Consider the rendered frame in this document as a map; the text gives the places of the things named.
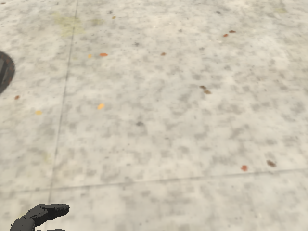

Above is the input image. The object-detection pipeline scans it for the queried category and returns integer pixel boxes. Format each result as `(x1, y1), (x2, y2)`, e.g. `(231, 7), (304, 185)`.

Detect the robot left hand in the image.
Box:
(10, 203), (70, 231)

